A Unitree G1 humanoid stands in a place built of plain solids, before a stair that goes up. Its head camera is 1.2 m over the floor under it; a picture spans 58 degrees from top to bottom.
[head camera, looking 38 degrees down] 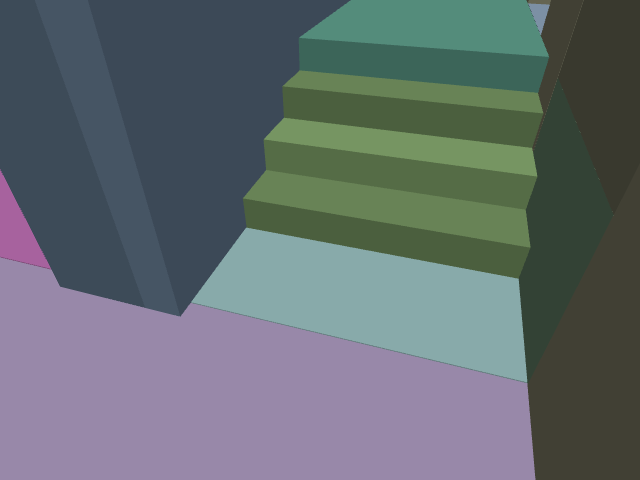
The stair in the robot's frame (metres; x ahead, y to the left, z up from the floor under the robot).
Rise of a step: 0.16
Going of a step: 0.27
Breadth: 1.20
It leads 17 degrees to the right of straight ahead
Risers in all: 4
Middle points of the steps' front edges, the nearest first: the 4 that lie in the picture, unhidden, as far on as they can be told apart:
1.45 -0.23 0.16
1.71 -0.31 0.32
1.97 -0.39 0.49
2.23 -0.46 0.65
